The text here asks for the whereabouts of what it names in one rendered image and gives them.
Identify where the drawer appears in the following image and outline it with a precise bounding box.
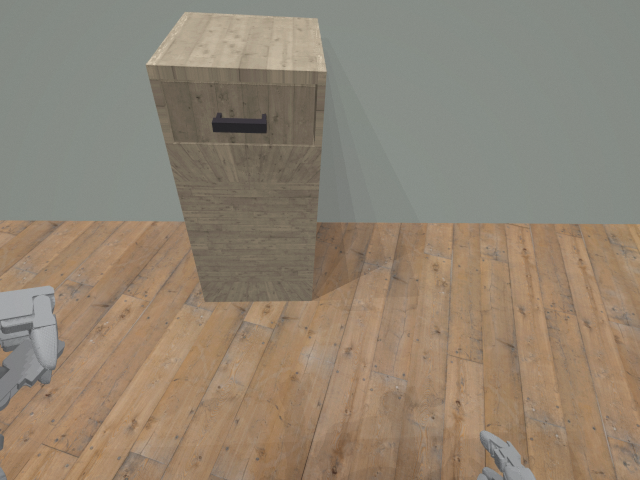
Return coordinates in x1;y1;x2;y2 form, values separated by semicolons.
161;79;315;145

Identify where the right robot hand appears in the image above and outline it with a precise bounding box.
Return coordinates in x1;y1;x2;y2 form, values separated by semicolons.
477;430;536;480

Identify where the handle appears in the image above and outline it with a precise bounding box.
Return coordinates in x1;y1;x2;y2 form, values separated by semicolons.
212;113;267;133

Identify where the cabinet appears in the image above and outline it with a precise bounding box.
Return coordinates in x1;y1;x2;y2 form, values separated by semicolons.
146;12;327;302

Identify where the left robot hand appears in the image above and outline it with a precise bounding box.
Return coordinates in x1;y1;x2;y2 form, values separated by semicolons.
0;286;65;411

